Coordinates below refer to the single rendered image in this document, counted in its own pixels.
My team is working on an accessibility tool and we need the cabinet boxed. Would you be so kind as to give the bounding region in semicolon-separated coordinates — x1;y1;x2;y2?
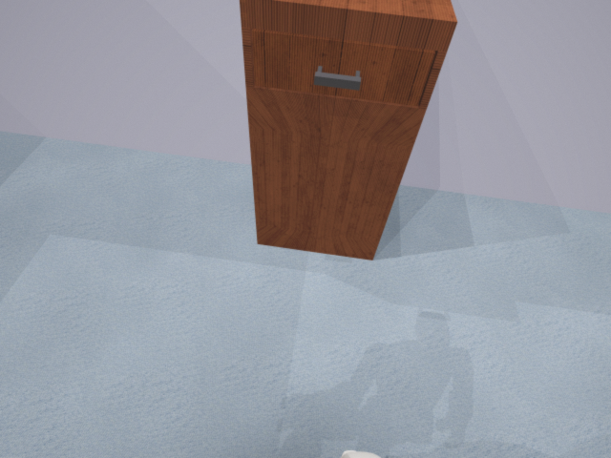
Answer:
240;0;457;260

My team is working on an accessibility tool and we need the drawer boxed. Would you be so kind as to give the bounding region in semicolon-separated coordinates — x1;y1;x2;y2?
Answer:
252;29;435;106

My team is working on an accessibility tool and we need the handle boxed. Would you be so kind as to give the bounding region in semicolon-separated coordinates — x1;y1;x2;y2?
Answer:
314;66;361;91

